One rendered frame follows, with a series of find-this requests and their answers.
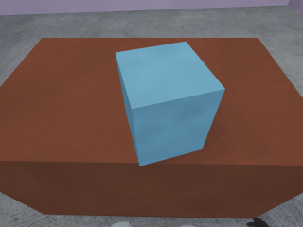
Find pedestal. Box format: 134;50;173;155
0;38;303;219

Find carton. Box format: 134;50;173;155
116;42;225;166

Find robot right hand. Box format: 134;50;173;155
246;217;269;227

